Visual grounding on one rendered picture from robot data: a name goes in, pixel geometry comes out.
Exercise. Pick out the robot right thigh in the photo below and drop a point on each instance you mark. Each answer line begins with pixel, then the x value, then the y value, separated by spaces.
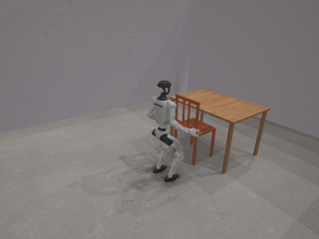
pixel 172 141

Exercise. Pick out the robot left upper arm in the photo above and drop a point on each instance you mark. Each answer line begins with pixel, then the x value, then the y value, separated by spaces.
pixel 150 113

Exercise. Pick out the robot right shin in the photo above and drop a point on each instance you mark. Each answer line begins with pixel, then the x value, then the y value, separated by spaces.
pixel 175 164

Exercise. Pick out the robot right upper arm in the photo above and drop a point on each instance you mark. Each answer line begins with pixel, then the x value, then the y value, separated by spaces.
pixel 171 111

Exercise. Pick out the chair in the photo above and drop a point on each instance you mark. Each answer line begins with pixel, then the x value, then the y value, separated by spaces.
pixel 193 123

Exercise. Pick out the right robot forearm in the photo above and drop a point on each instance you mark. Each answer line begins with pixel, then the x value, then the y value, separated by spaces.
pixel 182 129

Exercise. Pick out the right robot hand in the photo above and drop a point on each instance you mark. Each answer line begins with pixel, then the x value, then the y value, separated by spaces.
pixel 193 132

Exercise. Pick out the table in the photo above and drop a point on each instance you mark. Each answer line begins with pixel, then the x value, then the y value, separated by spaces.
pixel 229 109

